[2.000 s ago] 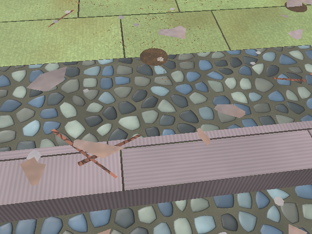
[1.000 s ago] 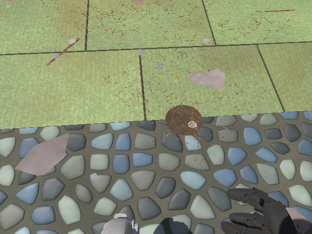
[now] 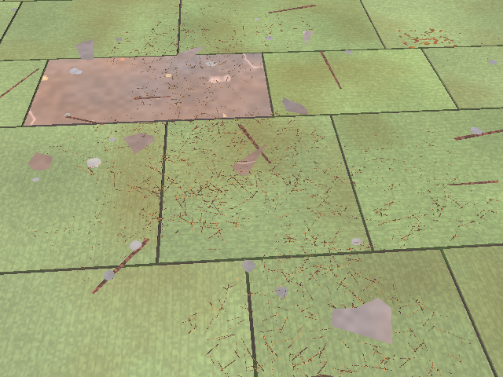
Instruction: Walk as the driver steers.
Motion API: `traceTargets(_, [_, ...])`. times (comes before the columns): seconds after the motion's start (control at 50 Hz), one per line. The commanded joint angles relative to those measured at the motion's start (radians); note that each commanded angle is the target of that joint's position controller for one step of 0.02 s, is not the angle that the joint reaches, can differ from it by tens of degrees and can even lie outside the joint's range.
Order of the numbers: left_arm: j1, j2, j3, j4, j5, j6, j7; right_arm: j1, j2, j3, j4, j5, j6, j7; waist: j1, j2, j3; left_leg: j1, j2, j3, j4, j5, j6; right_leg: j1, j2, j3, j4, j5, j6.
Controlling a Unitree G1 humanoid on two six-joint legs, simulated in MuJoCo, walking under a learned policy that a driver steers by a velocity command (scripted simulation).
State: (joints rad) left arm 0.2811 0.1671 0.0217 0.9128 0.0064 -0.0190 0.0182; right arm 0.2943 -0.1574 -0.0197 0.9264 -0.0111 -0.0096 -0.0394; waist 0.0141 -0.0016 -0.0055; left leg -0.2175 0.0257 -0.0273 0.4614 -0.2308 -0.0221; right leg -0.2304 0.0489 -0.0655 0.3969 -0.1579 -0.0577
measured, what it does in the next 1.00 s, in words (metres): shifts its weight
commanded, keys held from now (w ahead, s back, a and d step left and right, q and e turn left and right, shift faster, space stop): no key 1.00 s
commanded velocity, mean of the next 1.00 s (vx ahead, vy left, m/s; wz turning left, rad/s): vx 0.01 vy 0.00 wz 0.00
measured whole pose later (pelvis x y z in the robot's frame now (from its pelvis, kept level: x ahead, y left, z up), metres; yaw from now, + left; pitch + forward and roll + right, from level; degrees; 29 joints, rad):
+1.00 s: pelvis +0.03 +0.04 +0.00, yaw +0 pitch -1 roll +0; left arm 0.33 0.12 0.00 1.14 0.01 0.00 0.05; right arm 0.35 -0.13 0.01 1.11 0.00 -0.02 -0.05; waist 0.01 -0.01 0.02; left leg -0.11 -0.05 0.00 0.36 -0.23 0.04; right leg -0.16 -0.02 -0.02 0.37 -0.19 0.01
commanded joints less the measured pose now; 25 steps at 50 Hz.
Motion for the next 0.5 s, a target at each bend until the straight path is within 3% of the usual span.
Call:
traceTargets(0.02, [0.053, 0.086, 0.025, -0.015, 0.0, -0.009, 0.006, 0.021, -0.086, -0.016, -0.019, 0.007, -0.029, -0.006, 0.015, 0.071, 0.046, -0.086, 0.067, -0.093, -0.16, 0.0, 0.05, 0.085, -0.121, 0.139, -0.073, -0.009, 0.0])
traceTargets(0.14, [0.048, 0.07, 0.022, 0.029, -0.002, -0.009, 0.012, 0.056, -0.086, -0.015, 0.017, 0.005, -0.032, -0.009, 0.003, 0.022, 0.036, -0.011, 0.071, -0.088, -0.156, 0.102, 0.067, 0.084, -0.127, 0.128, -0.075, 0.048, 0.01])
traceTargets(0.5, [0.079, 0.048, 0.004, 0.154, -0.001, 0.009, 0.026, 0.083, -0.068, 0.001, 0.113, 0.007, -0.021, -0.012, -0.004, 0.008, 0.071, 0.04, 0.061, -0.074, -0.174, 0.152, 0.08, 0.088, -0.141, 0.121, -0.078, 0.08, 0.034])
Keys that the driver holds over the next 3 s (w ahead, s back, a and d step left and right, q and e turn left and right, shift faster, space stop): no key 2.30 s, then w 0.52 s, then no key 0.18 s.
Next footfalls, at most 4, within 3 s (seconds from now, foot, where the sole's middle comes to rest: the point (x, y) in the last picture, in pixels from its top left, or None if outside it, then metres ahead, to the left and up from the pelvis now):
2.64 right None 0.18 -0.09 -0.78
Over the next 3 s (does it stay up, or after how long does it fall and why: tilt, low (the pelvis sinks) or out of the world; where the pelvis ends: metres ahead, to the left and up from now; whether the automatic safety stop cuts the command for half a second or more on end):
stays up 0.27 -0.02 0.00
